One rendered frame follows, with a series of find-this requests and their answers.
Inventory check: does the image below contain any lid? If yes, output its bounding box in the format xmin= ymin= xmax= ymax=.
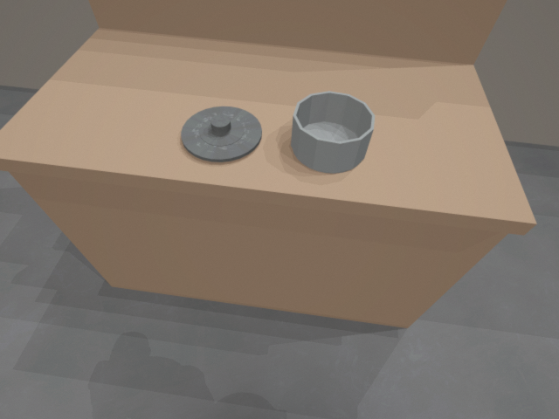
xmin=181 ymin=106 xmax=262 ymax=162

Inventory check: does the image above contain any knob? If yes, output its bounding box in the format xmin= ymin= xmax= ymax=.
xmin=210 ymin=114 xmax=231 ymax=134

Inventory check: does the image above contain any pot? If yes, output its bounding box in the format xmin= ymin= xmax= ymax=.
xmin=291 ymin=91 xmax=375 ymax=174

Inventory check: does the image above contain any table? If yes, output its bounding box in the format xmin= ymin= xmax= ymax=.
xmin=0 ymin=0 xmax=537 ymax=328

